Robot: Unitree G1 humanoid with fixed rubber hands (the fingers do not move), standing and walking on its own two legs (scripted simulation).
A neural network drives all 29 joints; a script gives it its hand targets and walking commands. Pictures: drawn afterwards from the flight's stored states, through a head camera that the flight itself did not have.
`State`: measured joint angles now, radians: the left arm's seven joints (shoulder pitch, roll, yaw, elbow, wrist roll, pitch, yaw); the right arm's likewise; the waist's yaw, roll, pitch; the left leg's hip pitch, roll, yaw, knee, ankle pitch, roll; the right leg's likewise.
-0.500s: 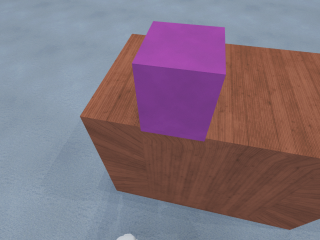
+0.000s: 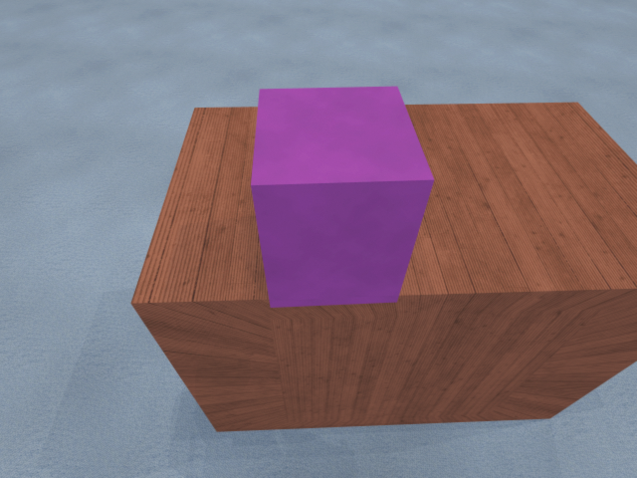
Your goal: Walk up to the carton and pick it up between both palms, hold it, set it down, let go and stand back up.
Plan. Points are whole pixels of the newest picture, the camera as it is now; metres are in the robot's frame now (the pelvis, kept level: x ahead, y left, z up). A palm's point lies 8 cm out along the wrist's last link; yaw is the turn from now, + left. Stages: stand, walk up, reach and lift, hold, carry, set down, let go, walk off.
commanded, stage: walk up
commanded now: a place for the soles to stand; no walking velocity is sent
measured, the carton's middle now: (331, 200) +0.49 -0.01 +0.07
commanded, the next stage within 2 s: reach and lift in 1.76 s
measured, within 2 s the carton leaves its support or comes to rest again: neither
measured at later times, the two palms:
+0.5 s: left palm out of the picture +0.07 +0.23 -0.14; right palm out of the picture -0.02 -0.25 -0.15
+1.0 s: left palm out of the picture +0.07 +0.20 -0.13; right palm out of the picture +0.01 -0.27 -0.15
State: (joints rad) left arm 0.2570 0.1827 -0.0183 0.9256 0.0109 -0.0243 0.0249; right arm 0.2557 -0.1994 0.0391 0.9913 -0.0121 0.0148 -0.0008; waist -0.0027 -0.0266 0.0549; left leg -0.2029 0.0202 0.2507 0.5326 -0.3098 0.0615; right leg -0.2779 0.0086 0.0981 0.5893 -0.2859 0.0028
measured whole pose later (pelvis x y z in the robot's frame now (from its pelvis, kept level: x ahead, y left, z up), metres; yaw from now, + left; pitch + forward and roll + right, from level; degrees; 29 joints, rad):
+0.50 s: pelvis +0.00 +0.00 -0.01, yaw -8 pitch -1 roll +2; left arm 0.25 0.21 -0.04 0.98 0.01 -0.01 0.05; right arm 0.25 -0.24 0.03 1.00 -0.02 0.07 0.00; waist -0.01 -0.01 0.08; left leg -0.20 0.06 0.38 0.60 -0.37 0.06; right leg -0.35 0.03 0.15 0.70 -0.32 0.00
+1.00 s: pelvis +0.04 -0.03 +0.00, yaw -7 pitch +0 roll +2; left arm 0.30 0.18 -0.06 1.01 0.00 -0.03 0.04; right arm 0.29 -0.23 0.04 1.04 -0.03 0.03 0.00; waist 0.01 0.00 0.03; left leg -0.13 0.09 0.36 0.53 -0.37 0.00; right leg -0.28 0.05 0.08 0.62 -0.34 -0.04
